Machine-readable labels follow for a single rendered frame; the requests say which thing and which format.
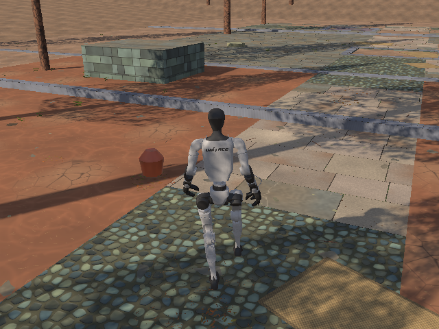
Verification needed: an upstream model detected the right robot thigh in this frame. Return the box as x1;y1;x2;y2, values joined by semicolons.
228;189;243;222

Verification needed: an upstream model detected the left robot forearm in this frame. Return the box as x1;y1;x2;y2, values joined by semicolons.
183;165;193;188

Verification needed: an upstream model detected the robot right hand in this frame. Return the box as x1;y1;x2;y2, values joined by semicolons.
246;190;261;206

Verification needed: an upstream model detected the left robot upper arm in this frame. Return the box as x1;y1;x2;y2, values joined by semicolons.
186;138;203;176

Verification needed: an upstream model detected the right robot forearm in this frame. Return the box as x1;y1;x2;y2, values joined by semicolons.
244;165;259;193

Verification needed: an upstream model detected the robot head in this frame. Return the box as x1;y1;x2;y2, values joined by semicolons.
206;108;229;141

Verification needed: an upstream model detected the robot left hand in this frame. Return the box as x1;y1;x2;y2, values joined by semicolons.
183;184;199;197

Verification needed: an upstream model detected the right robot upper arm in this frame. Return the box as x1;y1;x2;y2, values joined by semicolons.
231;137;251;175

